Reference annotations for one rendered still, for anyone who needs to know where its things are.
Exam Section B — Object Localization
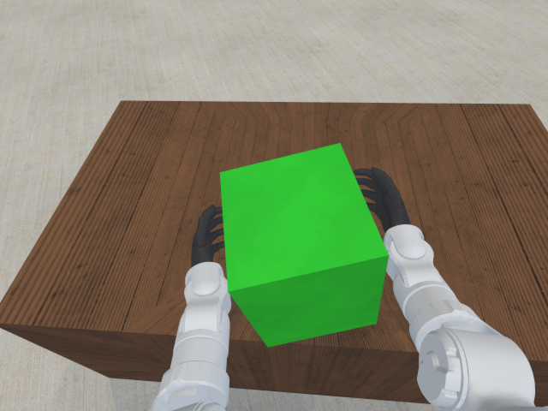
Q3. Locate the right robot forearm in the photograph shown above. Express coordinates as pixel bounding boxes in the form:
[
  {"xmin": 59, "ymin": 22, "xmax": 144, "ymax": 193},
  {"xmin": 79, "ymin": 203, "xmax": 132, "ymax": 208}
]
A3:
[{"xmin": 384, "ymin": 224, "xmax": 535, "ymax": 401}]

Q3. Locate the right robot upper arm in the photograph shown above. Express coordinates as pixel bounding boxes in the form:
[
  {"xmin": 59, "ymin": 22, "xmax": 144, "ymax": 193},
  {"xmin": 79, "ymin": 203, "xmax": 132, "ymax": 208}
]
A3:
[{"xmin": 417, "ymin": 328, "xmax": 548, "ymax": 411}]

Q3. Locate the left robot hand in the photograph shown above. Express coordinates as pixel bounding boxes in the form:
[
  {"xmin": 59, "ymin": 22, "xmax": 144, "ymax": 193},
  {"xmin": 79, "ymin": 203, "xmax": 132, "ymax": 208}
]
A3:
[{"xmin": 191, "ymin": 205, "xmax": 225, "ymax": 267}]

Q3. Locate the left robot forearm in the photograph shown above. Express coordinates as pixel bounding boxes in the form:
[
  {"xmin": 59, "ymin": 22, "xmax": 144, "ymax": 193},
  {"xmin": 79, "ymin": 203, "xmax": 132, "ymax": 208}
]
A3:
[{"xmin": 150, "ymin": 262, "xmax": 231, "ymax": 411}]

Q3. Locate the carton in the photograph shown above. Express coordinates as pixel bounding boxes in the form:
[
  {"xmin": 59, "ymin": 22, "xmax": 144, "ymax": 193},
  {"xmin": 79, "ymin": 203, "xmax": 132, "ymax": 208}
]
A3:
[{"xmin": 220, "ymin": 143, "xmax": 389, "ymax": 348}]

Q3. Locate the right robot hand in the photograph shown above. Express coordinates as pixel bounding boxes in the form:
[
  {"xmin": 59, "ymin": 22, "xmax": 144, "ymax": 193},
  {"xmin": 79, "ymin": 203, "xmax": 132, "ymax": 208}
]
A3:
[{"xmin": 354, "ymin": 167, "xmax": 411, "ymax": 233}]

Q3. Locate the pedestal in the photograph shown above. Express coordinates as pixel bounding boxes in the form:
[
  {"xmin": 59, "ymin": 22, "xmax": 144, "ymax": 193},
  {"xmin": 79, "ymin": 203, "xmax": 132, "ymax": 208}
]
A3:
[{"xmin": 0, "ymin": 100, "xmax": 548, "ymax": 407}]

